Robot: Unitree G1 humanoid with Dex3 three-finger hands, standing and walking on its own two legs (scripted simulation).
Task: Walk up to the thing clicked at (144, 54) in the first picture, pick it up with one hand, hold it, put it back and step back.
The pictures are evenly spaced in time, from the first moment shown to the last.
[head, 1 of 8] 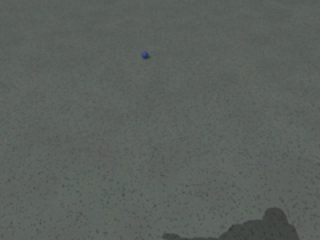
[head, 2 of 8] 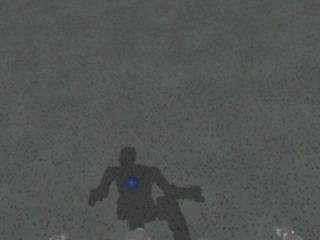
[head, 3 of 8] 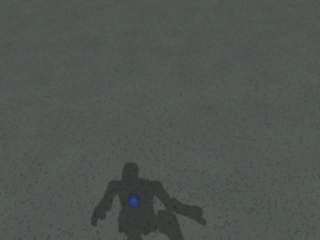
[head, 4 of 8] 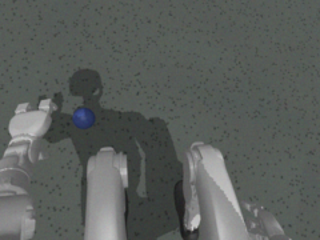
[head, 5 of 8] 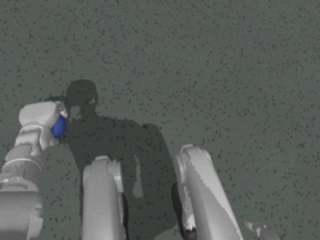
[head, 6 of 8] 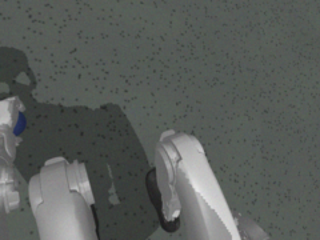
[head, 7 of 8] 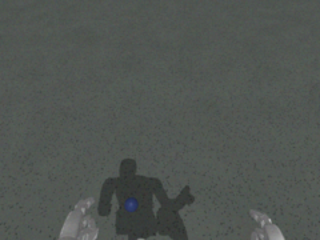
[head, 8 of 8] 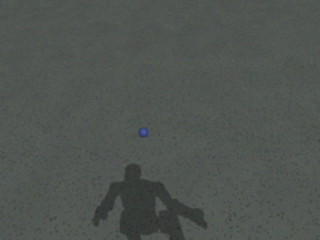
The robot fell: no
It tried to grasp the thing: yes
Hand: left
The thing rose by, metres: 0.68
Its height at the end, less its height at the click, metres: +0.00
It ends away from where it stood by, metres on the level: 0.00
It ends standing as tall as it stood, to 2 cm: yes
